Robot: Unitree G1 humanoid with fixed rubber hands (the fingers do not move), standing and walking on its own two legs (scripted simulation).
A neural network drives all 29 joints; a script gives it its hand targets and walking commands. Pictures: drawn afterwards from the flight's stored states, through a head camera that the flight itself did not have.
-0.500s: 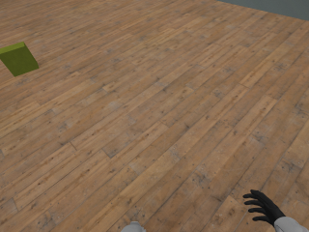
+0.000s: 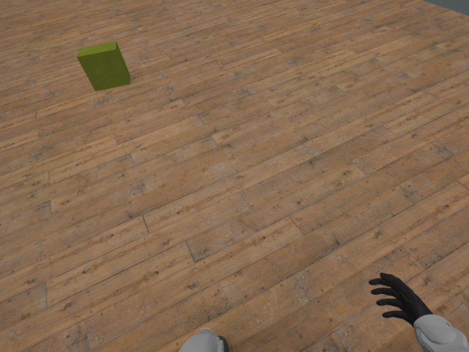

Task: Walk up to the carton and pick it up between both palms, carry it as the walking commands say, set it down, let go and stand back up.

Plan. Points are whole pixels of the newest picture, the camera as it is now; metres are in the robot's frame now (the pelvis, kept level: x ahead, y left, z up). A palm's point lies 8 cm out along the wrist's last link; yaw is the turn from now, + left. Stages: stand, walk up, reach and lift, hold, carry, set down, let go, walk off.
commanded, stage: walk up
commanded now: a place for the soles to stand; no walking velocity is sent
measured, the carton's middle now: (105, 66) +2.20 +1.04 -0.60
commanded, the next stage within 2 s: none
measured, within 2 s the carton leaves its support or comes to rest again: neither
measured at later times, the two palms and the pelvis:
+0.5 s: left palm (78, 308) +0.22 +0.29 -0.03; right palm (353, 171) +0.54 -0.29 -0.10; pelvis +0.30 -0.05 +0.00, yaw +12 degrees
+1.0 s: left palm (127, 175) +0.52 +0.27 -0.03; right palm (319, 93) +0.87 -0.28 -0.09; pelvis +0.62 -0.05 +0.01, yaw +18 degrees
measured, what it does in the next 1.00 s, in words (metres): walks ahead, turning left: left foot, then right foot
